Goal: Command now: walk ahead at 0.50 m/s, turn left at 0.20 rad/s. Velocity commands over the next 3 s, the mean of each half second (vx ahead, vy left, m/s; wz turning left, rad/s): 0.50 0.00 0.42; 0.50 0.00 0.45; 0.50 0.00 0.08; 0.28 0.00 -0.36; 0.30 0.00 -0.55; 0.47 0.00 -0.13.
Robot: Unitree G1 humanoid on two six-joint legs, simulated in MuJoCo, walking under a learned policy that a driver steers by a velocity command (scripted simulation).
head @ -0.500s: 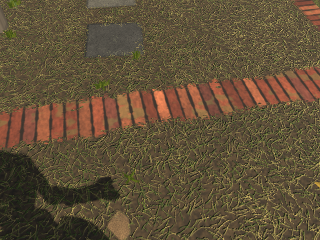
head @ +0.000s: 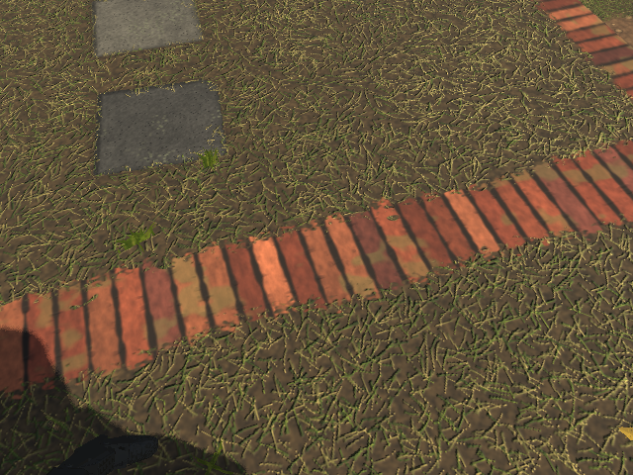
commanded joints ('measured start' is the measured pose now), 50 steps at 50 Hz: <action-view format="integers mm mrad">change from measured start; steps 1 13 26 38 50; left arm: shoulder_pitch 247 192 282 -15 351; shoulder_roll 138 150 97 88 310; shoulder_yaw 48 59 19 21 96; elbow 19 116 74 3 87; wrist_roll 0 11 5 13 13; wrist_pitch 0 -26 -23 -9 -35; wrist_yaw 9 31 34 30 -2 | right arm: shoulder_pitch -78 -242 48 -99 131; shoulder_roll -131 -25 -279 -146 -4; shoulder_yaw -26 -21 -111 -68 -14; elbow -108 -164 -222 -226 -194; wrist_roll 13 -7 -6 -9 -3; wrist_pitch -33 18 21 6 3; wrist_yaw -1 20 26 -14 -13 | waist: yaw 141 98 -25 33 106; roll -103 -60 182 58 -356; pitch -129 39 -421 -28 -353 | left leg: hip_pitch -540 -467 674 -35 -392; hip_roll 82 111 354 81 -109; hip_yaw -52 -11 -798 -162 -71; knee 295 -141 -601 -709 235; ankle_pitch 95 568 222 524 -30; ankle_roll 10 -20 448 221 12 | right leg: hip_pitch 549 349 -288 -126 787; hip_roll -331 -231 48 -63 -390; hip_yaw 439 -55 72 82 720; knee -273 -436 859 160 -184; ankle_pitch -64 271 -452 177 -98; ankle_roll -179 -110 78 129 -263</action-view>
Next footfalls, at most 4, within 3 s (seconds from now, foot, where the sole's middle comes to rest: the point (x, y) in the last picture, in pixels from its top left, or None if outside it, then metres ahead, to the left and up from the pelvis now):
0.48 left None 0.38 0.17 -0.76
0.96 right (281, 364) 0.72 0.08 -0.76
1.50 left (132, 326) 0.85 0.44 -0.76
1.98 right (193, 239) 1.10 0.31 -0.76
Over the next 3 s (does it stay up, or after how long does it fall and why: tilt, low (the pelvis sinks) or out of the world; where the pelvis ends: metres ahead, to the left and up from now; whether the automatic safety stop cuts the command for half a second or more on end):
stays up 1.28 0.35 0.01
